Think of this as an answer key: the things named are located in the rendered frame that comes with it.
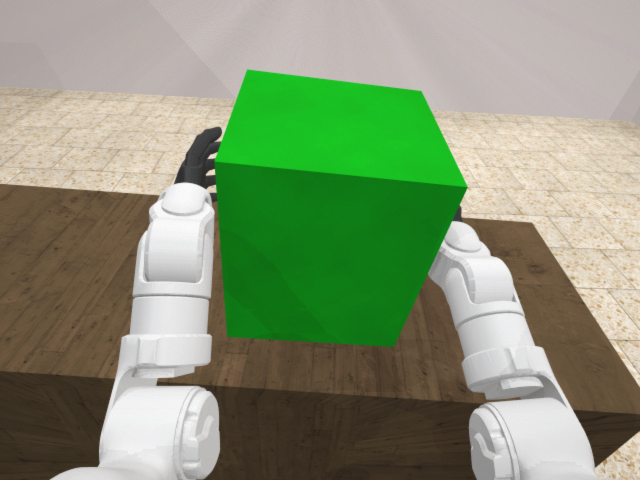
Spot robot left forearm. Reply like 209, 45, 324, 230
99, 183, 214, 462

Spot pedestal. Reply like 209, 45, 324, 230
0, 184, 640, 480

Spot robot right forearm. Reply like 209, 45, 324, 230
428, 221, 595, 473

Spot robot right upper arm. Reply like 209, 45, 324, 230
469, 397, 620, 480

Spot carton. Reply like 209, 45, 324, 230
214, 70, 468, 347

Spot robot left upper arm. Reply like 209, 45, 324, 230
50, 386, 220, 480

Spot robot left hand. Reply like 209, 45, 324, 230
174, 127, 222, 202

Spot robot right hand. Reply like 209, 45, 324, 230
452, 205, 463, 222

